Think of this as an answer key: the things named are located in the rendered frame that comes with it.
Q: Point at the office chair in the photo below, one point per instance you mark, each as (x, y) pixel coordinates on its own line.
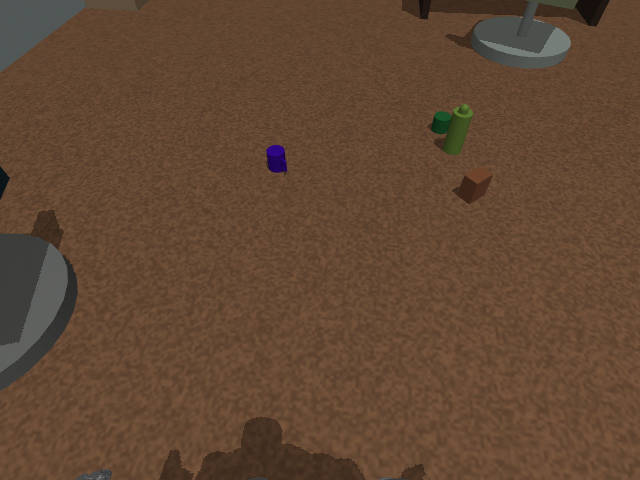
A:
(38, 292)
(523, 42)

